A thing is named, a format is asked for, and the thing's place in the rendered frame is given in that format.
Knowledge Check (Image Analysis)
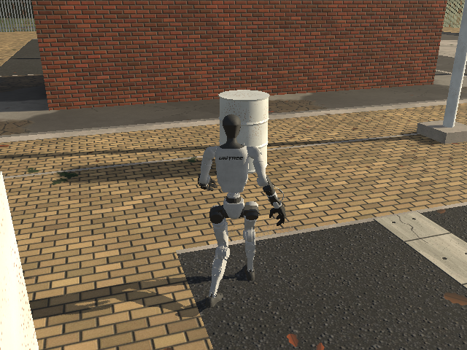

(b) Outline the robot right hand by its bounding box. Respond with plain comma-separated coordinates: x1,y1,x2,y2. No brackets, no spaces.
269,205,286,226

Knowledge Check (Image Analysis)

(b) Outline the left robot foot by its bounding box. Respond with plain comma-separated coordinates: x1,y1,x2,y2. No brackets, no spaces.
205,292,223,308

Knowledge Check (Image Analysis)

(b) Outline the left robot upper arm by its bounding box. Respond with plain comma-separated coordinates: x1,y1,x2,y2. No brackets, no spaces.
198,146,217,184

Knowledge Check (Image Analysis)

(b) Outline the robot left forearm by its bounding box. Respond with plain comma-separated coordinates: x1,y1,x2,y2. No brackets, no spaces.
198,174,208,187

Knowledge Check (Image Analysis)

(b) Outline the robot left thigh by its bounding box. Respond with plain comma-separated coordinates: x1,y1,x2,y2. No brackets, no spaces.
209,205,230,260

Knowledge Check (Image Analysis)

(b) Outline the robot left hand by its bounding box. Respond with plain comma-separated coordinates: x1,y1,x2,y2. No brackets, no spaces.
201,179,217,191

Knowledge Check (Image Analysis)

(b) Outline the robot right forearm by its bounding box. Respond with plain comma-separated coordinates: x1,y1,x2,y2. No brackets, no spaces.
263,175,282,209

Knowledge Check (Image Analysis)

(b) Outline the right robot upper arm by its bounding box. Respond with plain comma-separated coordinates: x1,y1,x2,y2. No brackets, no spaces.
247,146,269,187

